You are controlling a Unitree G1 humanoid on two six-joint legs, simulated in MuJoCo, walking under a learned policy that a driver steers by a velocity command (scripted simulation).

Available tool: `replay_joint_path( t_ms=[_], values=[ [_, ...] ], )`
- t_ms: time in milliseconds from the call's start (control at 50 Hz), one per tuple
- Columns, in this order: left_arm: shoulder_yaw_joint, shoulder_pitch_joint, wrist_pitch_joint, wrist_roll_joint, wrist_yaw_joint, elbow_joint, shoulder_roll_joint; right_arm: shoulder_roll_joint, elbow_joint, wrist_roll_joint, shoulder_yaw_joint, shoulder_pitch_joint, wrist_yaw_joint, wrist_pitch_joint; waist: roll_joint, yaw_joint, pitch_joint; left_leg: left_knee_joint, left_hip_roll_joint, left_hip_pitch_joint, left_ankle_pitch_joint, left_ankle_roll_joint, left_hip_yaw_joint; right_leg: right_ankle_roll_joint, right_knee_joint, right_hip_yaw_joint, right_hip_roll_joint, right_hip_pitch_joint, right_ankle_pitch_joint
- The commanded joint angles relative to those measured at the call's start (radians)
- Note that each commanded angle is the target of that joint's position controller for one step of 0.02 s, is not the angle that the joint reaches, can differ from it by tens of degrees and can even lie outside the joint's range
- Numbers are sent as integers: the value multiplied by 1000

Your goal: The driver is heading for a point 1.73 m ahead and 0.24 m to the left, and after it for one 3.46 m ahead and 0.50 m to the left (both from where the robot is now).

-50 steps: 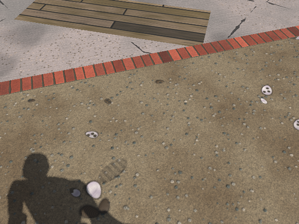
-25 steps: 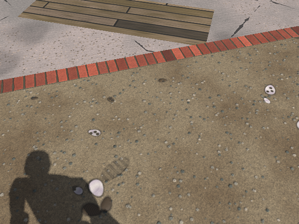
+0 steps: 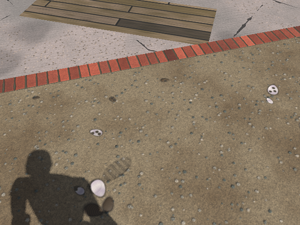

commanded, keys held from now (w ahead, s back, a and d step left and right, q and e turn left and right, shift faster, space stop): w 0.92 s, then w+q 0.08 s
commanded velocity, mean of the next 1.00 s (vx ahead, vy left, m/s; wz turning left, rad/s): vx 0.39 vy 0.00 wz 0.01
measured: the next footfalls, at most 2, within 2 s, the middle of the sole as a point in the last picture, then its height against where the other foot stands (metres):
right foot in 0.70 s outside the picture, level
left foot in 1.28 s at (125, 177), level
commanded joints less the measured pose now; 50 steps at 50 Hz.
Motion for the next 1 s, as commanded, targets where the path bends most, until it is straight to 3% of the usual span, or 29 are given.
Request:
replay_joint_path(
  t_ms=[20, 60, 80, 160, 200, 240, 260, 280, 300, 320, 340, 360, 400, 460, 520, 560, 600, 640, 680, 700, 720, 740, 760, 780, 800, 820, 860, 920, 1000],
  values=[
    [15, 102, 0, -6, 5, 3, 81, -85, -3, 5, -14, 86, -5, -1, -2, 1, 22, -81, -30, 14, -163, 33, 33, -33, -101, -30, 26, -79, -146],
    [24, 91, -3, -13, 10, -15, 107, -107, -15, 12, -23, 80, -8, -6, -5, 3, 99, -73, -28, -76, -437, 67, 16, -73, -98, -5, 16, -158, -414],
    [24, 94, -13, -17, 9, -22, 104, -101, -23, 15, -23, 78, -6, -17, -6, 4, 128, -73, -12, -102, -466, 82, -6, -91, -103, 23, -5, -182, -449],
    [34, 146, -55, -28, -8, -27, 117, -73, -47, 23, -22, 72, 16, -69, -55, 22, 122, 8, -7, -155, -358, 97, -12, -151, -138, 145, -79, -122, -438],
    [46, 193, -68, -34, -16, -22, 153, -47, -73, 26, -17, 37, 29, -94, -132, 38, 121, 114, -39, -215, -246, 91, 41, -203, -221, 289, -161, -48, -467],
    [54, 182, -73, -36, -21, -36, 183, -36, -89, 31, -14, 35, 38, -117, -180, 18, 137, 157, -39, -205, -168, 111, 64, -246, -275, 420, -244, -52, -428],
    [53, 139, -74, -36, -23, -53, 184, -34, -79, 33, -14, 80, 42, -125, -180, -18, 142, 98, -34, -126, -152, 124, 55, -236, -241, 403, -240, -97, -339],
    [50, 52, -77, -38, -24, -85, 174, -50, -46, 34, -22, 182, 47, -131, -154, -78, 130, 18, -30, -7, -123, 133, 35, -199, -157, 302, -191, -156, -195],
    [41, -49, -88, -38, -25, -130, 138, -113, 4, 34, -44, 330, 51, -138, -15, -141, 105, -76, 22, 188, -55, 166, -104, -129, 71, 113, -69, -303, 14],
    [32, -83, -114, -27, -26, -173, 94, -259, 51, 33, -89, 514, 57, -137, 297, -193, 29, -211, 204, 483, 94, 257, -449, -45, 491, -75, 72, -554, 86],
    [30, -66, -134, -26, -32, -175, 98, -205, 37, 9, -67, 509, 61, -135, 295, -157, -8, -268, 341, 527, 211, 300, -662, -55, 679, 13, 61, -691, -211],
    [32, -80, -141, -42, -44, -183, 106, -149, 10, -1, -48, 416, 59, -134, 169, -105, 48, -251, 353, 491, 242, 296, -601, -82, 809, 53, 1, -756, -200],
    [36, -136, -144, -48, -53, -209, 109, -123, -20, 2, -29, 322, 59, -120, 47, -67, 93, -287, 314, 461, 314, 271, -407, -104, 836, 17, -68, -852, -88],
    [39, -161, -126, -29, -68, -231, 82, -71, -32, -1, -5, 293, 43, -88, 72, -36, 92, -367, 209, 336, 358, 198, -194, -82, 662, -49, -105, -732, 43],
    [17, -297, -114, -18, -76, -294, 45, -133, -77, -4, -11, 226, 17, -86, 73, -32, 116, -447, 126, 78, 303, 179, -51, -43, 283, -104, -61, -453, 276],
    [21, -362, -105, -24, -76, -329, 74, -193, -73, 11, -28, 261, 10, -97, 109, -36, 113, -500, 164, 72, 274, 190, -64, -41, 159, -107, -33, -341, 334],
    [31, -390, -102, -31, -77, -349, 118, -196, -67, 24, -37, 270, 9, -99, 105, -22, 126, -476, 199, 175, 328, 181, -60, -64, 60, -87, -26, -342, 344],
    [53, -339, -106, -29, -79, -344, 165, -208, -71, 13, -47, 263, 12, -89, 118, 22, 59, -342, 223, 293, 637, 154, -45, -96, 31, -95, 6, -264, 306],
    [92, -75, -100, -36, -72, -267, 230, -200, -83, -9, -46, 247, 18, -66, 135, 150, -114, 9, 176, 278, 915, 115, 8, -147, 52, -125, 54, 44, 244],
    [109, 93, -94, -27, -64, -231, 293, -165, -112, -23, -31, 247, 24, -64, 45, 203, -241, 327, 128, 45, 651, 89, 24, -208, 72, 79, -120, 350, 190],
    [121, 176, -94, -2, -75, -199, 369, 22, -117, -9, 16, 406, 41, -86, -294, 106, -447, 728, -81, -288, -146, 34, -11, -394, -104, 630, -390, 648, -102],
    [95, 136, -97, -6, -78, -198, 268, -76, -112, 20, -4, 338, 48, -118, -237, 128, -399, 870, -57, -395, -265, 62, -131, -362, -266, 797, -371, 587, -197],
    [81, 28, -103, -12, -76, -209, 222, -152, -161, 49, -25, 202, 51, -134, -182, 103, -204, 900, -3, -484, -199, 82, -97, -308, -271, 629, -349, 425, -147],
    [71, -74, -108, -9, -77, -233, 198, -172, -185, 45, -28, 122, 43, -140, -49, 71, -135, 851, 56, -435, -96, 91, -80, -280, -289, 484, -317, 249, -18],
    [65, -129, -113, 2, -81, -238, 179, -170, -188, 31, -38, 93, 35, -135, -8, 35, -89, 791, 94, -380, -39, 90, -64, -264, -311, 370, -279, 107, 98],
    [59, -152, -118, 13, -83, -232, 161, -154, -185, 23, -42, 121, 31, -119, -34, -7, -83, 748, 127, -309, -10, 91, -72, -254, -338, 292, -243, 24, 135],
    [55, -138, -120, 7, -86, -207, 147, -118, -180, 21, -43, 151, 26, -93, -65, -37, -52, 677, 140, -269, -12, 82, -56, -267, -391, 209, -212, -60, 149],
    [65, -85, -123, 5, -67, -180, 192, -134, -225, 5, -52, 40, 20, -80, -45, -29, 10, 542, 160, -370, 89, 49, -39, -285, -443, 154, -213, -83, 158],
    [72, -31, -114, 5, -42, -163, 220, -130, -260, 9, -54, -89, 33, -85, -36, 10, 15, 317, 149, -450, 311, 35, -26, -245, -450, 50, -205, 15, 232]
  ],
)
Velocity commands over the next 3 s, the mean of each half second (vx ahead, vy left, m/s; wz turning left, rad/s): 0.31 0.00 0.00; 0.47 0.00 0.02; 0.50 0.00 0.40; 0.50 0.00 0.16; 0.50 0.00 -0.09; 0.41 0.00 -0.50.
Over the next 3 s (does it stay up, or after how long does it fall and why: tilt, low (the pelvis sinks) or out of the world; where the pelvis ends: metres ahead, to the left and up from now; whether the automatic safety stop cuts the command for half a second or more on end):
stays up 1.53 0.23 0.00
